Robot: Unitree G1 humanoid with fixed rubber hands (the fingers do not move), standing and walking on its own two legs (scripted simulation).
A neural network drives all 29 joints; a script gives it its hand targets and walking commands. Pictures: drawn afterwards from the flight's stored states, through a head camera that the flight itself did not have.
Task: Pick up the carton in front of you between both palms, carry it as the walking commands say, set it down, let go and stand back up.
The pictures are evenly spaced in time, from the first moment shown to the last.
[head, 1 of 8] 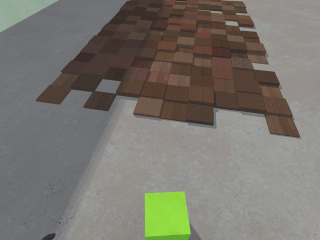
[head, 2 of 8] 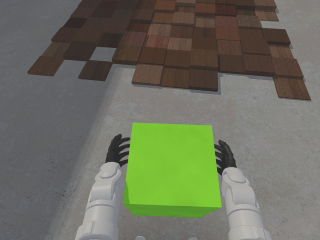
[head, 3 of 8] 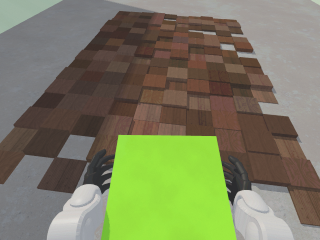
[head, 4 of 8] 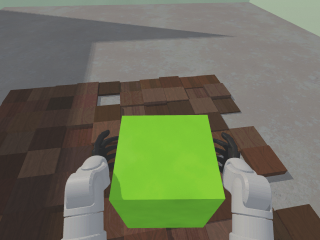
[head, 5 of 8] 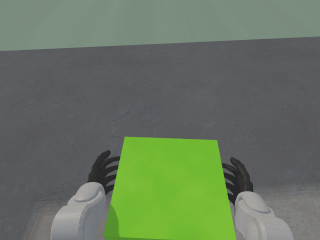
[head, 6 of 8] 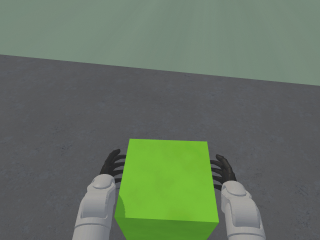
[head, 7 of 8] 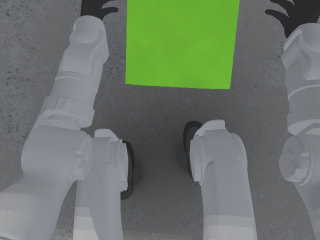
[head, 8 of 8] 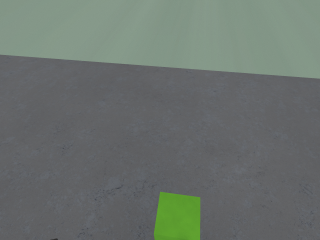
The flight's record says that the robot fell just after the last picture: no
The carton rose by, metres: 0.78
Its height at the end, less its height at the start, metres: +0.00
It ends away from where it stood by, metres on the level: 6.69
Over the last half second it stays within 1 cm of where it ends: yes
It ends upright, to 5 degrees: yes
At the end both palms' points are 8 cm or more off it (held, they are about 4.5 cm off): yes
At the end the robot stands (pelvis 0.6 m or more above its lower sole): yes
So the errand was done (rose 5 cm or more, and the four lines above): yes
